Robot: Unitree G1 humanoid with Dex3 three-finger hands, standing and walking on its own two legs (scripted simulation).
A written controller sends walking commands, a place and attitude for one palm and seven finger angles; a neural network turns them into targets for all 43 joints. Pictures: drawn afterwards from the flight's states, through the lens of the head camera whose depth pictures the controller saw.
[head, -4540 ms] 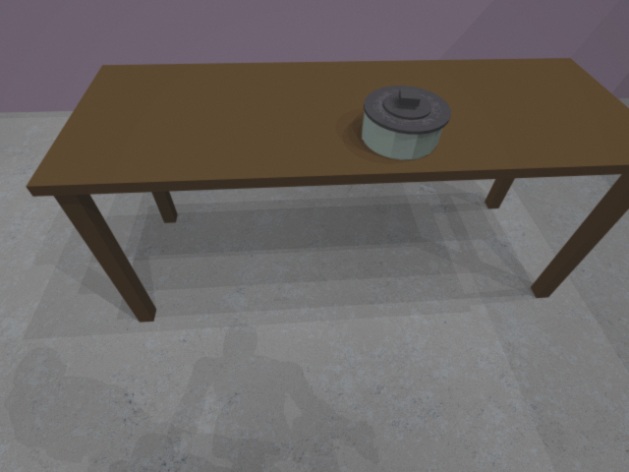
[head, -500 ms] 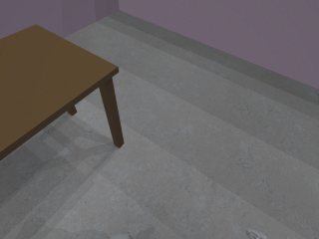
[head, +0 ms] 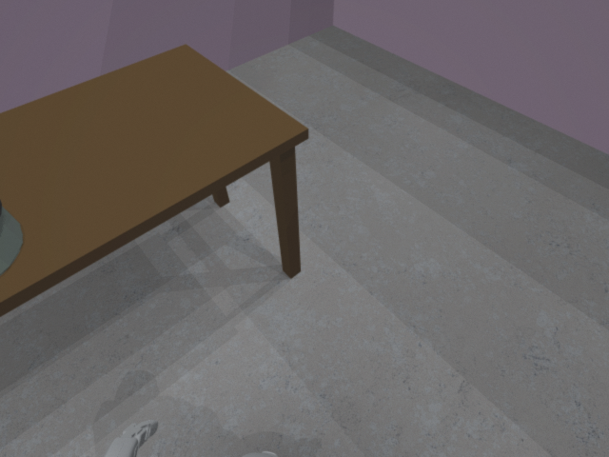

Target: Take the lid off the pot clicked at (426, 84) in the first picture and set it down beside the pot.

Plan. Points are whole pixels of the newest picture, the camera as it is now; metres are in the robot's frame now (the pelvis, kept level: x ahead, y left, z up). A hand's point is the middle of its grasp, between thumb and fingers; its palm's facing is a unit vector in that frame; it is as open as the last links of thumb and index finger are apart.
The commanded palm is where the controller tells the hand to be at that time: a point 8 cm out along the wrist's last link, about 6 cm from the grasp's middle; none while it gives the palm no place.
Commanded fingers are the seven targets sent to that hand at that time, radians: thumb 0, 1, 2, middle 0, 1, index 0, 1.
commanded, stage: turn to face it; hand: left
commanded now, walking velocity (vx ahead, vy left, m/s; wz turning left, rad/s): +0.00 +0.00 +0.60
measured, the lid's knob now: out of the picture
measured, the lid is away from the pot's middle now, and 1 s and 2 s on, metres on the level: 0.00 0.00 0.00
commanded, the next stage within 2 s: take the last steps up to it in 1.04 s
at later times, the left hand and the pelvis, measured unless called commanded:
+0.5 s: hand out of the picture -0.03 +0.26 -0.17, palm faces +0.35 -0.89 -0.28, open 7.4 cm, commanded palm none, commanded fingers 0.00 0.90 0.90 -0.20 -0.30 -0.20 -0.30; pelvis -0.01 +0.03 +0.00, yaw +20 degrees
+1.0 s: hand out of the picture -0.05 +0.21 -0.15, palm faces +0.58 -0.77 -0.27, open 7.4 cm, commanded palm none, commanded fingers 0.00 0.90 0.90 -0.20 -0.30 -0.20 -0.30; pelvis +0.01 +0.01 +0.01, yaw +36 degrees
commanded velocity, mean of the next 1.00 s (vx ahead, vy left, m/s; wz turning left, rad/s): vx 0.00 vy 0.00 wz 0.51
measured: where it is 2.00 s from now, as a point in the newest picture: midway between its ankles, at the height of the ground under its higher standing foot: outside the picture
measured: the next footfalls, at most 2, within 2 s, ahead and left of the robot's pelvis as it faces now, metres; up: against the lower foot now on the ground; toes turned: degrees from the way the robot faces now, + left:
left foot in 0.38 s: +0.00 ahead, +0.15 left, +0.00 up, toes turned +20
right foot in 0.74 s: +0.11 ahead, -0.07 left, +0.00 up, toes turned +26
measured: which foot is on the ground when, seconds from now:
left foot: down 0.00-0.00, up 0.02-0.36, down 0.38-0.74, up 0.76-1.00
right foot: down 0.00-0.38, up 0.40-0.72, down 0.74-1.00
